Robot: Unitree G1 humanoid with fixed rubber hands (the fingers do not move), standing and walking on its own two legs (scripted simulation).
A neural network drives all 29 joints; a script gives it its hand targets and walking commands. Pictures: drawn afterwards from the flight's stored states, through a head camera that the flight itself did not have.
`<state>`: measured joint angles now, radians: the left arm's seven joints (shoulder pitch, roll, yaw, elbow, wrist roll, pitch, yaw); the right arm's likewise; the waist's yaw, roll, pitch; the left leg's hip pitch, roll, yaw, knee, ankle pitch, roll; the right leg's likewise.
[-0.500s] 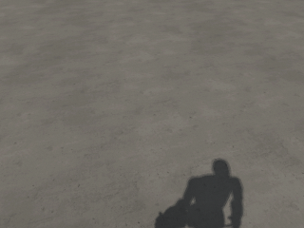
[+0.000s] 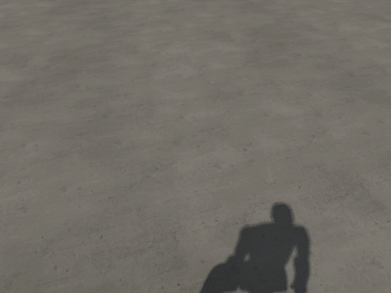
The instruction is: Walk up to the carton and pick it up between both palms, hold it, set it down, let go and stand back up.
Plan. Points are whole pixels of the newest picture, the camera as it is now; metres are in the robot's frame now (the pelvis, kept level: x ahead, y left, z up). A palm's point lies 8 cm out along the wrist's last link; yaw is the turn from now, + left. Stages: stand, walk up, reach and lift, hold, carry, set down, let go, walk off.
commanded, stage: walk up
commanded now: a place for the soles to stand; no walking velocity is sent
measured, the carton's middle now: out of the picture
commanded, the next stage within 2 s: none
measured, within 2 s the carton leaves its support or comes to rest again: neither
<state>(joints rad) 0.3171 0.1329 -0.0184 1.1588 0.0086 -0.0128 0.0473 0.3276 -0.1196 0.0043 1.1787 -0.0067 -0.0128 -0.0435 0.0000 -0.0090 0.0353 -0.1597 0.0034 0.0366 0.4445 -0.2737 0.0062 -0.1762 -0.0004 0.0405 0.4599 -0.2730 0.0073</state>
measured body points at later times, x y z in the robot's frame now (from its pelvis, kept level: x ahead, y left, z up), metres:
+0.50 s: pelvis -0.10 -0.01 -0.02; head -0.07 -0.06 +0.42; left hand +0.08 +0.23 -0.12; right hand -0.02 -0.33 -0.14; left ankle -0.05 +0.11 -0.68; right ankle -0.07 -0.17 -0.74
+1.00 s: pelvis -0.24 +0.04 -0.02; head -0.25 +0.03 +0.43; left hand +0.08 +0.08 -0.11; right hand -0.43 -0.22 -0.12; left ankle -0.06 +0.08 -0.74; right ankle -0.36 -0.07 -0.73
